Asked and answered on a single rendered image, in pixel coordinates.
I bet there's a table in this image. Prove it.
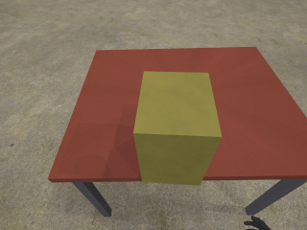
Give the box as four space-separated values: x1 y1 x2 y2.
47 46 307 217

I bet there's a robot right hand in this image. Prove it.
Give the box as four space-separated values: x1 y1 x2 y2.
244 216 271 230

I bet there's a carton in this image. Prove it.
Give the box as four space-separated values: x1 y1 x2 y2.
133 71 223 186

